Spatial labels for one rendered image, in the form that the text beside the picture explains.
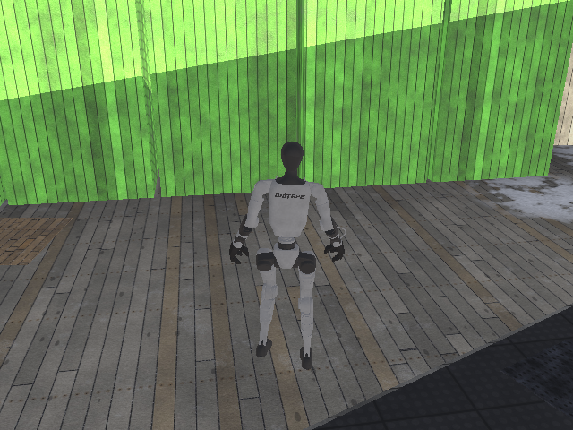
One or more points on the robot left forearm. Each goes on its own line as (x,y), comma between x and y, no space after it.
(242,234)

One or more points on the robot right upper arm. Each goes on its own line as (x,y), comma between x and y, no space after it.
(322,203)

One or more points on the robot right forearm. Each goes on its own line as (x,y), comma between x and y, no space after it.
(333,235)

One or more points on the robot right thigh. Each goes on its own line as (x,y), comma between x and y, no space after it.
(307,269)

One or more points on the robot left upper arm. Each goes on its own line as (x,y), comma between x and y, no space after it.
(261,187)

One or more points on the robot left hand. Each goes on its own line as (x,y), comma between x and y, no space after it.
(233,251)

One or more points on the robot right hand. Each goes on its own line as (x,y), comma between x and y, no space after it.
(333,249)

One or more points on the left robot shin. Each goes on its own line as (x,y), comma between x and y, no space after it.
(266,312)

